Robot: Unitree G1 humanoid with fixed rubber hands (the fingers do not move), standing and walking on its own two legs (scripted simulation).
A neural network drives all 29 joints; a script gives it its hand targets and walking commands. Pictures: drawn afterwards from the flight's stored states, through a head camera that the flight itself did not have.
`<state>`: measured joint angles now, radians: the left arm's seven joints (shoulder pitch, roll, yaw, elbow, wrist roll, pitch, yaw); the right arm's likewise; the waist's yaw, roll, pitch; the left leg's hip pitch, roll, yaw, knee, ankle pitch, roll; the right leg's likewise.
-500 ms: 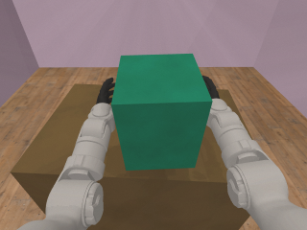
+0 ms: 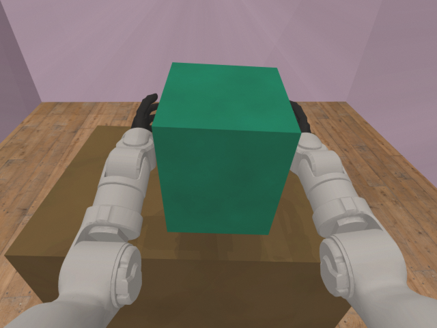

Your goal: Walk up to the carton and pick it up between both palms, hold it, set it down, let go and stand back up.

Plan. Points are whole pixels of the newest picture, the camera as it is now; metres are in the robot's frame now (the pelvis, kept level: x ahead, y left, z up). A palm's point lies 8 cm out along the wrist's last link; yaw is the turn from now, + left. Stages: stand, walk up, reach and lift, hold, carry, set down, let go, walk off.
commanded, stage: reach and lift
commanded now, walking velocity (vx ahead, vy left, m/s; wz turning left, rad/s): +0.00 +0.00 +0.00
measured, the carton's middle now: (221, 150) +0.40 +0.02 +0.18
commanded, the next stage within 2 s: hold in 1.10 s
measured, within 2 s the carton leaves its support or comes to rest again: neither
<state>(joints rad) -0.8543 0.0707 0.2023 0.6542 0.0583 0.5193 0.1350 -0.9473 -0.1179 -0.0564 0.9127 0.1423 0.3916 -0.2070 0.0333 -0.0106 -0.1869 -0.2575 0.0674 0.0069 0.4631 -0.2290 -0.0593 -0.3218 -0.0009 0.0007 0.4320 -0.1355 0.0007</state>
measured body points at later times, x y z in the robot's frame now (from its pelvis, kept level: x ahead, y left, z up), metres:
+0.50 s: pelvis +0.00 +0.00 +0.00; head -0.07 +0.01 +0.45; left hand +0.40 +0.17 +0.23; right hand +0.41 -0.12 +0.22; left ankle +0.01 +0.15 -0.74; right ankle +0.06 -0.12 -0.74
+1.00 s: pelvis +0.00 +0.00 +0.00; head -0.07 +0.01 +0.44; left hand +0.39 +0.17 +0.25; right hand +0.41 -0.12 +0.23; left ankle +0.01 +0.15 -0.74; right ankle +0.06 -0.12 -0.74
